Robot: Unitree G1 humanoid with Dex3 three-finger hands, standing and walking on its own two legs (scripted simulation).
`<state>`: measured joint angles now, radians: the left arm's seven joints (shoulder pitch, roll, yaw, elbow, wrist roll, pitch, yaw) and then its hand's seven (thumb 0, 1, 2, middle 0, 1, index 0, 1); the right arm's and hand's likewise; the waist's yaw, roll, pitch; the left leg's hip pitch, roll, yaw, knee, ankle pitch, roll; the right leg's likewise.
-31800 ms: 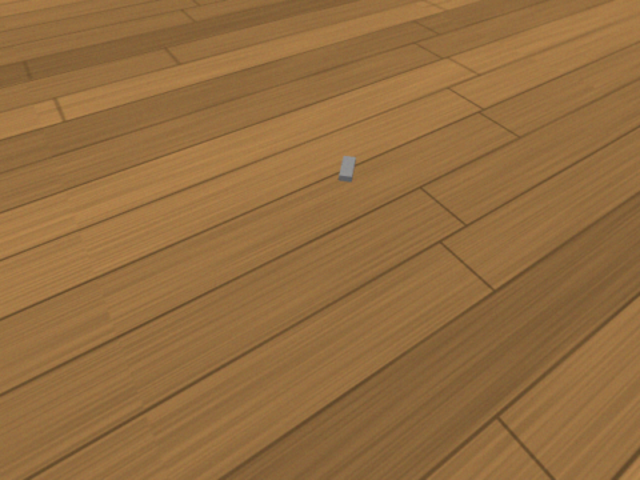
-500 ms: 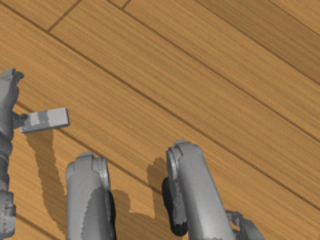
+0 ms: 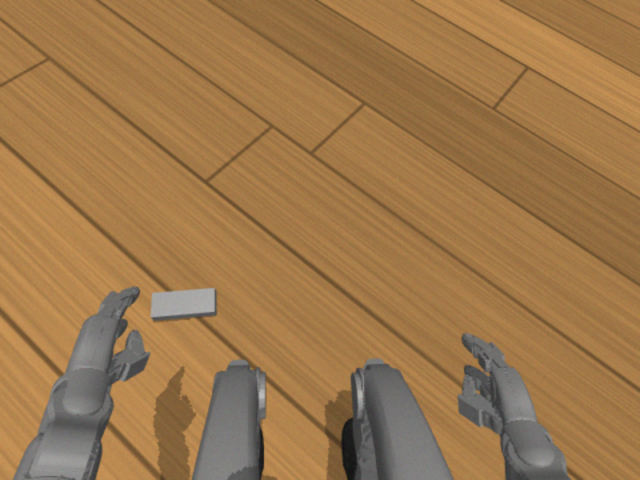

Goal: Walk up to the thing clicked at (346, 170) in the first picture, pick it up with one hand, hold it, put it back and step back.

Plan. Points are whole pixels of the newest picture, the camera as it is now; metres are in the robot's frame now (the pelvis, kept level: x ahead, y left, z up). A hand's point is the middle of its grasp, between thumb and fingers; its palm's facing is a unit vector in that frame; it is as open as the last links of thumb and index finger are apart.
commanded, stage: home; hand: left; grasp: from above
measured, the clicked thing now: (184, 304) +0.48 +0.29 -0.55
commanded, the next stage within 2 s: none
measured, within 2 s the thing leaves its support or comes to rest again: neither
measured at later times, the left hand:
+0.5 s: hand (105, 373) +0.23 +0.19 +0.10, palm faces +0.10 -0.97 -0.20, open 7.4 cm
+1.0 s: hand (105, 392) +0.22 +0.18 +0.10, palm faces +0.11 -0.98 -0.19, open 7.4 cm
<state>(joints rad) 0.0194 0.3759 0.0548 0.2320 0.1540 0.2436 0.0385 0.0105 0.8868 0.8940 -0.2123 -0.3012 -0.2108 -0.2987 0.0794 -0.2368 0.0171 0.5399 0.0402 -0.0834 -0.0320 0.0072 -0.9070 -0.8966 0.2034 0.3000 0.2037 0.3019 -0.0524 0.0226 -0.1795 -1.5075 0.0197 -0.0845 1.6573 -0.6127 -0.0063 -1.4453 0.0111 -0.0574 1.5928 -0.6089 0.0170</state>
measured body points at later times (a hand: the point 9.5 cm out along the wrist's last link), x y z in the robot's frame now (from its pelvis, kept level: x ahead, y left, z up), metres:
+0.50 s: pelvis +0.07 +0.00 +0.14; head +0.10 +0.01 +0.59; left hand +0.23 +0.24 +0.11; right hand +0.23 -0.24 +0.08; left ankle +0.07 +0.12 -0.53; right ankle +0.07 -0.13 -0.53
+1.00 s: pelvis +0.07 +0.00 +0.15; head +0.09 +0.00 +0.60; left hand +0.21 +0.23 +0.12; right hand +0.25 -0.23 +0.09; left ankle +0.07 +0.12 -0.53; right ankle +0.07 -0.13 -0.53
